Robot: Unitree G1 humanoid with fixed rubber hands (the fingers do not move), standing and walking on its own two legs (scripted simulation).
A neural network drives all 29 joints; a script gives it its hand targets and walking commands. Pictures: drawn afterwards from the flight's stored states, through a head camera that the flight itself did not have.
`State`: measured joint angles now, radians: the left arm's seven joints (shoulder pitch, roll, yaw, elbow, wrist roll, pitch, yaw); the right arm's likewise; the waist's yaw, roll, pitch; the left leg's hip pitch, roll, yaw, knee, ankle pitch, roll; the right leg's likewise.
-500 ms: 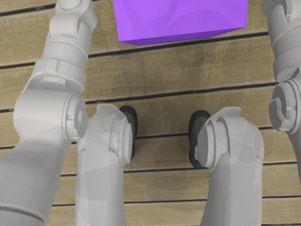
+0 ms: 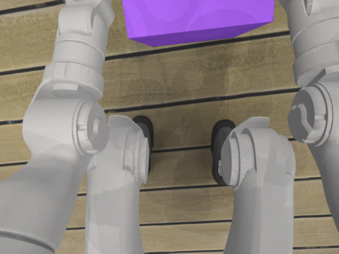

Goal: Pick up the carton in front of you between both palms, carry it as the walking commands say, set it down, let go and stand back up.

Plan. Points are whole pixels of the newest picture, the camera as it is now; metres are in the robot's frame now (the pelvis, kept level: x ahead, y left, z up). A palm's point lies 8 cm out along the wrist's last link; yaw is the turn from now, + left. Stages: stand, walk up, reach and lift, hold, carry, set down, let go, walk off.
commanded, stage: reach and lift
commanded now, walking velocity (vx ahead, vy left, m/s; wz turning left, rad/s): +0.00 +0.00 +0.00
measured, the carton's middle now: out of the picture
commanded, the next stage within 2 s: none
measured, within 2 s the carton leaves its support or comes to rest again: leaves its support in 0.14 s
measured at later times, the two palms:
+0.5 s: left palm out of the picture +0.51 +0.13 +0.00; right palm out of the picture +0.51 -0.17 +0.01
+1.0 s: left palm out of the picture +0.48 +0.13 +0.14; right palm out of the picture +0.47 -0.17 +0.14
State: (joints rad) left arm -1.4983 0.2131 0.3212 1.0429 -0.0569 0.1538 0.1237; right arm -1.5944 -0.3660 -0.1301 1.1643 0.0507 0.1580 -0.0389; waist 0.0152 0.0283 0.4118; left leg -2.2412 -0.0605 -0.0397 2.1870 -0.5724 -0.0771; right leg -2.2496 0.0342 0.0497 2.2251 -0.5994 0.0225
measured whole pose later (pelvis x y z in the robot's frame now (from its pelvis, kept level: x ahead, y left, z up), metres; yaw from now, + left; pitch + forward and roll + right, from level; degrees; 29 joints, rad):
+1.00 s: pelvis +0.02 +0.01 +0.19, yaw -3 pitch +39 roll +0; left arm -0.85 -0.06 0.44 0.61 0.17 0.39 0.10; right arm -0.89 -0.01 -0.38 0.67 -0.18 0.40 -0.04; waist 0.01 0.01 -0.21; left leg -1.74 -0.11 -0.12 1.56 -0.50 -0.07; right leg -1.74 0.10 0.11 1.56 -0.50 0.06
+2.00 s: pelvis +0.10 +0.01 +0.40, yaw -3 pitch -1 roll +0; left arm -0.27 -0.15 0.27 0.41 0.26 0.59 0.03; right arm -0.26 0.15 -0.26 0.40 -0.26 0.60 -0.02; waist 0.00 0.00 -0.08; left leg -0.22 -0.05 -0.15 0.49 -0.24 -0.02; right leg -0.22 0.04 0.15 0.49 -0.24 0.02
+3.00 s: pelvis +0.10 +0.01 +0.41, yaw -3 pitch -5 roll +0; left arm -0.24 -0.15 0.22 0.27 0.26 0.70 0.02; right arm -0.24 0.15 -0.20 0.26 -0.26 0.71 -0.01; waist 0.00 0.00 -0.01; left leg -0.09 -0.03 -0.14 0.39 -0.21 -0.02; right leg -0.09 0.03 0.14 0.38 -0.21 0.02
